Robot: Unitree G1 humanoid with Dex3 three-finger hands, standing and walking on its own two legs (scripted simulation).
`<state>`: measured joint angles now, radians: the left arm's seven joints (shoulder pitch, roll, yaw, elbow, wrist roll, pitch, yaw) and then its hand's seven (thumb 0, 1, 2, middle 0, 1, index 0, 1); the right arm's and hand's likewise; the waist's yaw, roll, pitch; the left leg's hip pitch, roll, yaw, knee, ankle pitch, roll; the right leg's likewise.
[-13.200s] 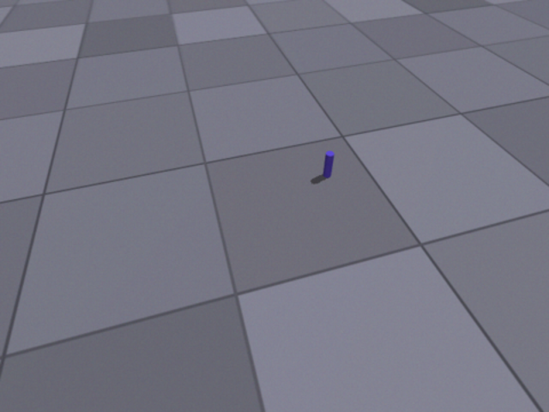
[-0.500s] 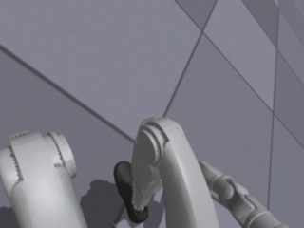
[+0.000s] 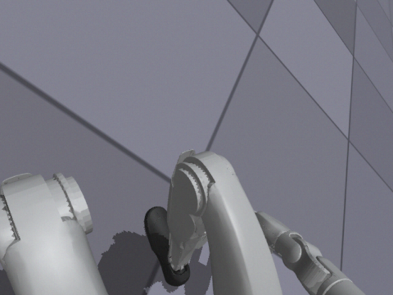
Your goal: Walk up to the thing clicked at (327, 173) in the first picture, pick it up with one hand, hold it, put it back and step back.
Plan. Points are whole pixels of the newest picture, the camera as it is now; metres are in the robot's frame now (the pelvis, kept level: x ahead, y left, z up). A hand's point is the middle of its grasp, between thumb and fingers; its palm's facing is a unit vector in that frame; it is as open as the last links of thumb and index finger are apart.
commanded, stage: close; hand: left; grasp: from the side
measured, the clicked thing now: out of the picture +0.41 +0.40 -0.20
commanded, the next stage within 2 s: settle in 0.08 s
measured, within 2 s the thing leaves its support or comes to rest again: leaves its support in 0.44 s
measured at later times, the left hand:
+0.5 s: hand out of the picture +0.39 +0.40 -0.14, palm faces +0.61 -0.79 +0.00, open 5.7 cm
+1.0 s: hand out of the picture +0.36 +0.42 -0.02, palm faces +0.59 -0.80 -0.06, open 5.6 cm
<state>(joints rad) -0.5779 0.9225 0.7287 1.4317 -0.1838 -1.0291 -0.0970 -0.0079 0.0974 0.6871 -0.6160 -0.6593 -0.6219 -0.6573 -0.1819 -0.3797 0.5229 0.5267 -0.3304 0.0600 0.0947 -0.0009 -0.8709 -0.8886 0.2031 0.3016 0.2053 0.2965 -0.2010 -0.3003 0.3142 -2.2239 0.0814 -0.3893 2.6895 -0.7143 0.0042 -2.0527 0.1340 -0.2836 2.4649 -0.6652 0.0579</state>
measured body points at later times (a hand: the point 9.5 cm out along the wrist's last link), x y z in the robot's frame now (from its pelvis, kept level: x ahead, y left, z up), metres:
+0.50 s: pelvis +0.00 +0.00 +0.01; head +0.21 +0.19 +0.35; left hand +0.35 +0.44 -0.14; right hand +0.19 -0.24 -0.03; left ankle +0.08 +0.13 -0.24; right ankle +0.13 -0.11 -0.24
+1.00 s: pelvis +0.01 -0.01 +0.04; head +0.19 +0.14 +0.42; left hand +0.32 +0.46 -0.02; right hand +0.22 -0.23 -0.04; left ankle +0.08 +0.13 -0.24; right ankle +0.13 -0.11 -0.24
